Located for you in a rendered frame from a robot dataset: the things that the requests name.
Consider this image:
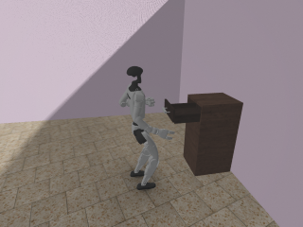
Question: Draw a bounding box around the right robot upper arm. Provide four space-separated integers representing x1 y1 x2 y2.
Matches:
133 92 144 124

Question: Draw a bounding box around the robot right thigh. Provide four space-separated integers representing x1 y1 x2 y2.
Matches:
135 131 159 163

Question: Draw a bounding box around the robot left hand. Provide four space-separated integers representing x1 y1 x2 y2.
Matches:
145 96 155 107

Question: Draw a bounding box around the right robot forearm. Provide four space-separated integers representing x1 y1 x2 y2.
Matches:
135 116 160 135

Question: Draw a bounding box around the handle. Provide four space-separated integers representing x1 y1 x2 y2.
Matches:
161 107 170 114

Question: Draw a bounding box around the robot torso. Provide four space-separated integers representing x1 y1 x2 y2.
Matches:
127 88 146 137

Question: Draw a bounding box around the robot right hand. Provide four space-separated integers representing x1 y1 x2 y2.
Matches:
158 129 175 140

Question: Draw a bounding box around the drawer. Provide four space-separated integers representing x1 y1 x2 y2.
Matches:
164 98 202 124

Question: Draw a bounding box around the left robot upper arm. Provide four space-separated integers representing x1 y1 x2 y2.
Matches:
118 83 132 108

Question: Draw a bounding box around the cabinet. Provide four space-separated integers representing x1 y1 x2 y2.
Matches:
183 93 243 176

